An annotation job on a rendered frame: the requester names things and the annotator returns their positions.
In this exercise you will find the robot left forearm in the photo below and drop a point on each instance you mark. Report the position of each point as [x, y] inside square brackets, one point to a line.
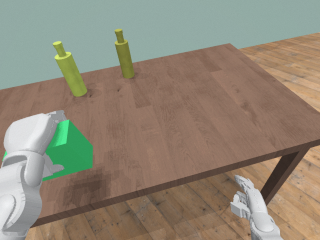
[21, 176]

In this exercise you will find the robot right forearm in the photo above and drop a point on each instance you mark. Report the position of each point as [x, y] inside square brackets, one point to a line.
[263, 227]

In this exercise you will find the table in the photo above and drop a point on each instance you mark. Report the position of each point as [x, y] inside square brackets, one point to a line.
[180, 118]

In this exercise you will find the left robot hand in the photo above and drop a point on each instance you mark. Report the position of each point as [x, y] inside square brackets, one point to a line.
[35, 133]

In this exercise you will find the sponge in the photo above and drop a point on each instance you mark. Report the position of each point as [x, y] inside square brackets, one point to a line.
[70, 149]

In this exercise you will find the right robot hand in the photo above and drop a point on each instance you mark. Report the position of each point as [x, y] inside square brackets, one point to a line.
[250, 203]

